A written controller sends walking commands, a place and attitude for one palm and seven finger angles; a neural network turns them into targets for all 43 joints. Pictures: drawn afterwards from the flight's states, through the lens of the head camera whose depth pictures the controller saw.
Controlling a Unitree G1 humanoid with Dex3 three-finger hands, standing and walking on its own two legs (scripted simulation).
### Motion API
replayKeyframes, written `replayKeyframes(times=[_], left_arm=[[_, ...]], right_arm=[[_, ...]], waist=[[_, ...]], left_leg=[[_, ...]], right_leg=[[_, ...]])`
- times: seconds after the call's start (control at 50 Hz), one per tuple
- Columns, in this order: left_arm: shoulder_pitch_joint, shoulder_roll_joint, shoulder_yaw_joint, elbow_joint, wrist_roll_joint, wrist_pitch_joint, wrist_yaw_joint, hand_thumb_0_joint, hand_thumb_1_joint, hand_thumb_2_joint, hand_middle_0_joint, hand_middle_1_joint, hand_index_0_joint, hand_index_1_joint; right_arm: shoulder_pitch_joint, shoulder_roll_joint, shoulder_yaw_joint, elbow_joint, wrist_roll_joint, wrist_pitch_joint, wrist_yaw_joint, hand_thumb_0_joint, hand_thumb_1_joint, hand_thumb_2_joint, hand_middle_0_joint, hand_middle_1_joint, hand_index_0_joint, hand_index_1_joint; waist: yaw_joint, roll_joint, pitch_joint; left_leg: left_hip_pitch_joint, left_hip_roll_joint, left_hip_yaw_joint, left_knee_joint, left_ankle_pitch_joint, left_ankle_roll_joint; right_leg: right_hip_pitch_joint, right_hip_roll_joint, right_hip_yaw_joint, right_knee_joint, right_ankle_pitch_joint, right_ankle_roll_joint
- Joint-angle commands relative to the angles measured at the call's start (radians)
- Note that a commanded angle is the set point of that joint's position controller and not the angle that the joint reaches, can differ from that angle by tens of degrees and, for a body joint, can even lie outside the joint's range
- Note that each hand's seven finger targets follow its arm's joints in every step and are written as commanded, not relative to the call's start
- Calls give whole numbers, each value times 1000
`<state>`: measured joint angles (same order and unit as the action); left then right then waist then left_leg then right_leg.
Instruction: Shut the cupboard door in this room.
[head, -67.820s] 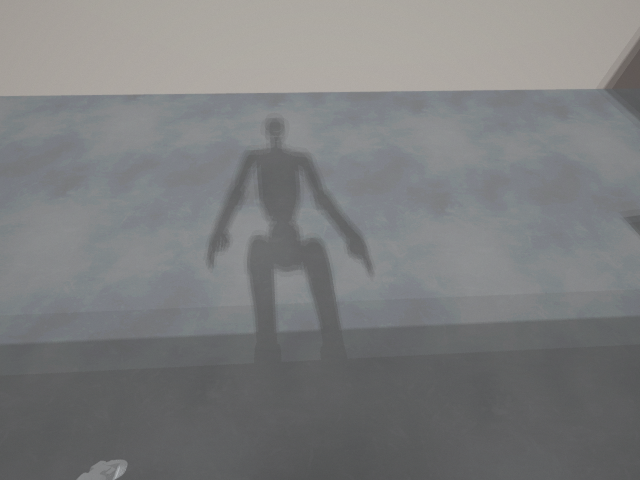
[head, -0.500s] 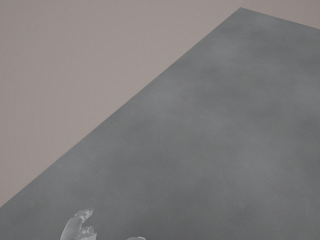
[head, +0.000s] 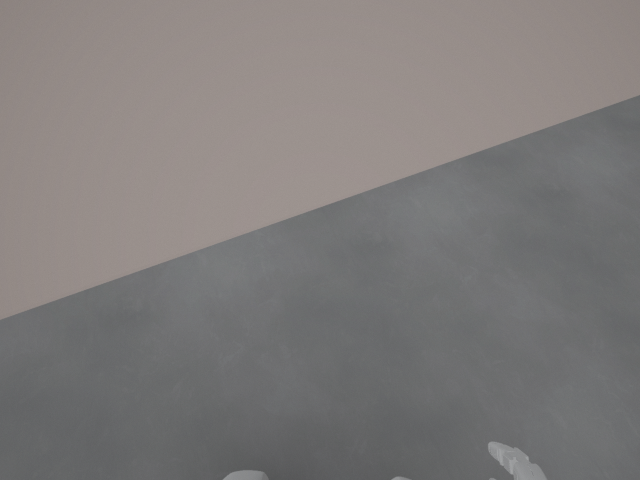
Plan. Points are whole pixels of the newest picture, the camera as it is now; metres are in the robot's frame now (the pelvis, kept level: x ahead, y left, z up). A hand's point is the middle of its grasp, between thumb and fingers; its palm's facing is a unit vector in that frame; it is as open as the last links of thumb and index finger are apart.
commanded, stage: turn to face it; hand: left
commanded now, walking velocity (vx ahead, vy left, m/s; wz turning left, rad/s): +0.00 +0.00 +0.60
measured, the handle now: out of the picture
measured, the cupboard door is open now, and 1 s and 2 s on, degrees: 55 55 55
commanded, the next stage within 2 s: none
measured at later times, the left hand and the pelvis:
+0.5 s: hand out of the picture +0.10 +0.18 -0.13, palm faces +0.28 -0.92 -0.28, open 7.4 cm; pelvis +0.04 -0.04 +0.01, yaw +18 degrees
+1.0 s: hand out of the picture -0.05 +0.23 -0.16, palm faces +0.60 -0.76 -0.26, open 7.4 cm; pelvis +0.04 +0.02 +0.01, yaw +35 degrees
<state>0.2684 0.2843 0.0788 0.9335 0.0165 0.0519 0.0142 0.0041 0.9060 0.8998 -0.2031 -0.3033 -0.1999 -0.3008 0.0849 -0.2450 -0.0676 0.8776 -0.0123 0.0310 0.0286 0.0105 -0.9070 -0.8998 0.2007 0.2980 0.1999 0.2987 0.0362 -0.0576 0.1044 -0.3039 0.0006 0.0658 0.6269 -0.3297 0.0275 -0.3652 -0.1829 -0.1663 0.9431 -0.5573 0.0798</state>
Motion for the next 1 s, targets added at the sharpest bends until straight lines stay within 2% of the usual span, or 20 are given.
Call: replayKeyframes(times=[0.0,0.06,0.24,0.32,0.34,0.36,0.38,0.4,0.44,0.48,0.58,0.72,0.78,0.8,0.82,0.84,0.86,0.9,0.94,0.98], left_arm=[[-113,63,15,-114,-4,-32,-4,0,900,900,-200,-300,-200,-300],[-54,65,18,-90,-3,-25,-11,0,900,900,-200,-300,-200,-300],[-131,43,4,-155,-10,-32,-7,0,900,900,-200,-300,-200,-300],[-41,44,7,-144,-16,-51,-2,0,900,900,-200,-300,-200,-300],[1,73,15,-138,-12,-64,3,0,900,900,-200,-300,-200,-300],[37,167,33,-137,4,-77,13,0,900,900,-200,-300,-200,-300],[37,201,32,-144,4,-71,13,0,900,900,-200,-300,-200,-300],[11,161,35,-146,-3,-76,18,0,900,900,-200,-300,-200,-300],[-86,98,17,-165,-2,-72,18,0,900,900,-200,-300,-200,-300],[-107,69,11,-170,3,-75,20,0,900,900,-200,-300,-200,-300],[-8,94,21,-132,4,-75,19,0,900,900,-200,-300,-200,-300],[52,139,38,-96,9,-61,16,0,900,900,-200,-300,-200,-300],[19,157,46,-91,3,-57,10,0,900,900,-200,-300,-200,-300],[17,137,42,-99,-4,-54,3,0,900,900,-200,-300,-200,-300],[-1,58,21,-140,-14,-53,-10,0,900,900,-200,-300,-200,-300],[-73,58,6,-168,-3,-41,3,0,900,900,-200,-300,-200,-300],[-120,53,8,-161,-6,-38,12,0,900,900,-200,-300,-200,-300],[-120,61,15,-125,-7,-36,2,0,900,900,-200,-300,-200,-300],[-74,58,18,-97,-4,-29,-7,0,900,900,-200,-300,-200,-300],[-55,55,17,-91,-3,-25,-8,0,900,900,-200,-300,-200,-300]], right_arm=[[114,-201,-46,-36,-8,-15,-43,0,-900,-900,200,300,200,300],[76,-174,-32,-54,-4,-22,-41,0,-900,-900,200,300,200,300],[105,-181,-51,-58,-10,-12,-37,0,-900,-900,200,300,200,300],[73,-168,-57,-69,-5,-7,-37,0,-900,-900,200,300,200,300],[82,-138,-56,-71,2,-9,-32,0,-900,-900,200,300,200,300],[114,-73,-48,-82,13,-14,-23,0,-900,-900,200,300,200,300],[125,-79,-52,-98,4,-9,-25,0,-900,-900,200,300,200,300],[108,-97,-55,-74,-5,3,-25,0,-900,-900,200,300,200,300],[110,-92,-56,-34,-7,15,-10,0,-900,-900,200,300,200,300],[118,-67,-48,-15,-7,22,1,0,-900,-900,200,300,200,300],[53,-47,-33,-19,-4,28,6,0,-900,-900,200,300,200,300],[-21,-31,-13,-49,3,10,8,0,-900,-900,200,300,200,300],[73,-64,-20,-43,-2,-4,4,0,-900,-900,200,300,200,300],[155,-127,-37,-25,-7,-13,1,0,-900,-900,200,300,200,300],[226,-260,-72,-25,-12,-20,-8,0,-900,-900,200,300,200,300],[281,-287,-72,1,5,-14,-18,0,-900,-900,200,300,200,300],[253,-253,-67,-6,5,-16,-33,0,-900,-900,200,300,200,300],[142,-191,-46,-31,-6,-19,-46,0,-900,-900,200,300,200,300],[105,-163,-30,-41,-6,-26,-46,0,-900,-900,200,300,200,300],[107,-158,-29,-44,-4,-31,-45,0,-900,-900,200,300,200,300]], waist=[[-83,246,-137],[-45,204,-132],[-64,242,-133],[-15,218,-176],[6,146,-203],[18,-129,-242],[5,-179,-222],[7,-197,-191],[-40,-95,-118],[-52,-107,-101],[-12,-104,-113],[26,-168,-129],[-40,-99,-185],[-88,25,-251],[-131,369,-286],[-151,356,-308],[-140,324,-283],[-92,242,-152],[-54,199,-128],[-44,183,-137]], left_leg=[[219,287,-318,-243,597,158],[182,216,-245,-260,539,116],[154,197,-376,-215,527,138],[50,150,-414,-103,536,94],[-38,98,-389,-17,405,43],[-234,-31,-232,208,39,-36],[-284,-76,-146,417,-310,-71],[-278,-24,-198,549,-277,-68],[-293,12,-165,668,-121,-87],[-278,24,-126,640,-56,-102],[-261,29,-57,442,-76,-116],[-140,20,25,129,-99,-81],[67,-2,59,-119,70,-59],[279,65,-28,-210,243,-17],[455,381,-448,-230,671,141],[430,454,-480,-229,797,222],[400,414,-449,-208,807,228],[248,311,-338,-235,670,180],[204,242,-273,-254,627,133],[192,225,-268,-269,587,128]], right_leg=[[-260,39,141,241,62,17],[-205,62,133,194,158,24],[-115,132,127,-98,126,25],[131,168,106,-414,292,5],[277,109,149,-556,409,-10],[456,-155,396,-625,565,-101],[377,-341,503,-613,688,-208],[287,-311,484,-623,667,-227],[227,-201,309,-607,604,-206],[205,-154,181,-599,654,-175],[308,-167,88,-582,773,-180],[337,-205,25,-510,861,-182],[268,-192,-48,-344,790,-120],[123,-155,-73,-145,676,-69],[-216,23,-79,119,-29,14],[-269,36,65,222,-148,9],[-294,31,123,262,-96,7],[-271,34,145,271,35,17],[-228,52,139,247,128,22],[-209,61,142,211,166,29]])
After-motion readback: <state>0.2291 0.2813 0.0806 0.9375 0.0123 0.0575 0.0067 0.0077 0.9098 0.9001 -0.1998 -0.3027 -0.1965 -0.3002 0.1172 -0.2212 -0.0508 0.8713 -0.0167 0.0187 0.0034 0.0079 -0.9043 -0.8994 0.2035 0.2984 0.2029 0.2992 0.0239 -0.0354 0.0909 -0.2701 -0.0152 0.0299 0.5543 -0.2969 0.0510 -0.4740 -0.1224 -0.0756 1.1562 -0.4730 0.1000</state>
